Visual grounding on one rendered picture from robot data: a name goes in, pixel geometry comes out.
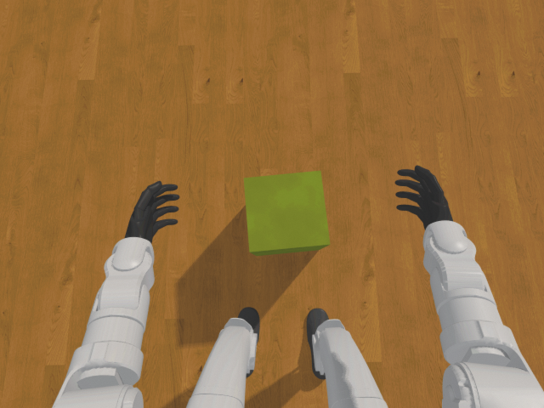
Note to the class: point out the robot right shin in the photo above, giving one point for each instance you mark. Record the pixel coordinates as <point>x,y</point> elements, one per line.
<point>330,323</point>

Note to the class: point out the robot left thigh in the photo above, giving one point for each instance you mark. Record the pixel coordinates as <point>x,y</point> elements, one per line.
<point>222,383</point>

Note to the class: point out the left robot hand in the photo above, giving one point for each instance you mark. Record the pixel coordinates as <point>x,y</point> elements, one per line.
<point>143,222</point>

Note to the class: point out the right robot upper arm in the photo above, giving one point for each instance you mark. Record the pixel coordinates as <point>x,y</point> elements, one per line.
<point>472,385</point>

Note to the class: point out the right robot forearm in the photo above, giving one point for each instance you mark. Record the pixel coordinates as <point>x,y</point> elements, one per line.
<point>472,329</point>

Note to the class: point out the left robot upper arm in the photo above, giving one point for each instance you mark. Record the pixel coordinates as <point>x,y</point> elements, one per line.
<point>119,396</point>

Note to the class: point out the left robot forearm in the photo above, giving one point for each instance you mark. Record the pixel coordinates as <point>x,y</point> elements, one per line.
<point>111,353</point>

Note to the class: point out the right robot hand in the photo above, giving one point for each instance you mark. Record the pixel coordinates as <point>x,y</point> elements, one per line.
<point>433,205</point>

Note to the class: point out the carton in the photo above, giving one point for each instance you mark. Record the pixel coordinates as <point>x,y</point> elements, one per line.
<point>286,213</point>

